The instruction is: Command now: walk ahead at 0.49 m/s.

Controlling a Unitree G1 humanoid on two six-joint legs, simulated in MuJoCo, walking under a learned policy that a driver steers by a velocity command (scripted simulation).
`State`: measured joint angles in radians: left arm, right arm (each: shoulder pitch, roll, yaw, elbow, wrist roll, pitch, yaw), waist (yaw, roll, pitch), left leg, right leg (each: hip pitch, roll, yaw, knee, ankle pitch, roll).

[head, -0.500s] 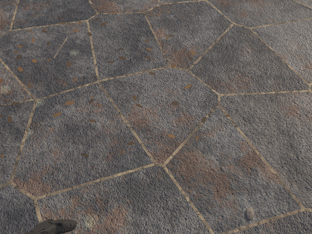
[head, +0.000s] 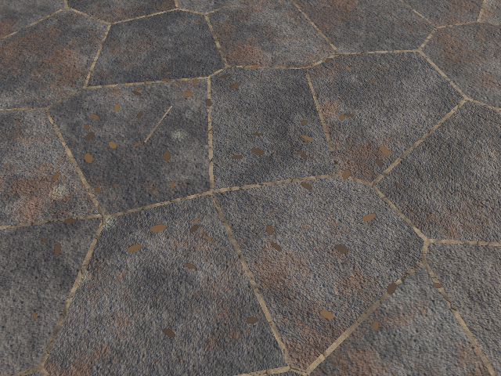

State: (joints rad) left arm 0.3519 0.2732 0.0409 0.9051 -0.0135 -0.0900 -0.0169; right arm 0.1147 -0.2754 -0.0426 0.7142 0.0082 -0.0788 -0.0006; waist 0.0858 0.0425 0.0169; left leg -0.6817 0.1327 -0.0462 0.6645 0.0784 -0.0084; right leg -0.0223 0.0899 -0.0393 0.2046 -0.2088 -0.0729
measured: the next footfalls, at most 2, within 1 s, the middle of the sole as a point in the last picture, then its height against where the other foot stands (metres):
left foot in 0.16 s outside the picture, level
right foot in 0.70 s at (331, 355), level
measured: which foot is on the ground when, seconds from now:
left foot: up 0.00-0.14, down 0.16-0.70, up 0.72-1.00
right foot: down 0.00-0.18, up 0.20-0.68, down 0.70-1.00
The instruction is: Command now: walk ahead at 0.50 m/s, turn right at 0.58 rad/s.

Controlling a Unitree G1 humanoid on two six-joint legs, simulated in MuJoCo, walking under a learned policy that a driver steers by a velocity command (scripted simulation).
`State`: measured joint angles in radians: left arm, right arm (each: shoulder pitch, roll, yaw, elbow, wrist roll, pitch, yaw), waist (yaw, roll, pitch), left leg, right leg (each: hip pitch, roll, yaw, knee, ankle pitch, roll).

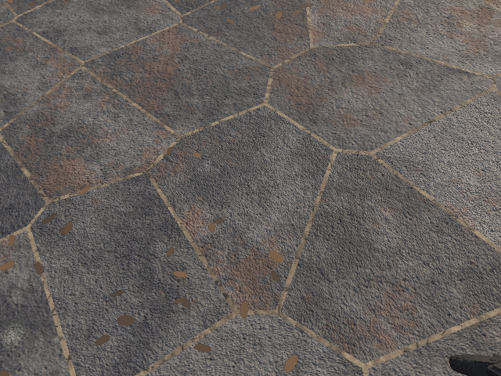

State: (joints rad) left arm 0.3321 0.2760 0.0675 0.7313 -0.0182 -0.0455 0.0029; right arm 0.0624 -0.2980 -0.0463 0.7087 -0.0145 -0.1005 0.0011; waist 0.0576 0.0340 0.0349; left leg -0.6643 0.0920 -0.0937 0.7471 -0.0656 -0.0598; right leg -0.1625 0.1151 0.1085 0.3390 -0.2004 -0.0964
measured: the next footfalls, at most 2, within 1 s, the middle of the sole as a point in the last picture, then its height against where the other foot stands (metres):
left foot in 0.18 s outside the picture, level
right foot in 0.68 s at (340, 349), level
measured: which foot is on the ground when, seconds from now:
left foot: up 0.00-0.16, down 0.18-0.68, up 0.70-1.00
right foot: down 0.00-0.18, up 0.20-0.66, down 0.68-1.00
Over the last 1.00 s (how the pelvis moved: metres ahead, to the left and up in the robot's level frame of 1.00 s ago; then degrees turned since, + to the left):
0.56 -0.06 0.00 -23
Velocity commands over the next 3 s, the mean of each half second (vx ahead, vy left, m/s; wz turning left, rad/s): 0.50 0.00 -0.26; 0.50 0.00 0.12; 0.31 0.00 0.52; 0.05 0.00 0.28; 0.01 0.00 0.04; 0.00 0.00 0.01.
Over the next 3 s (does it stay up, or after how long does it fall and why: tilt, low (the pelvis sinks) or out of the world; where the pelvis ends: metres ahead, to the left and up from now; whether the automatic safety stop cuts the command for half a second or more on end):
stays up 0.84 0.00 -0.01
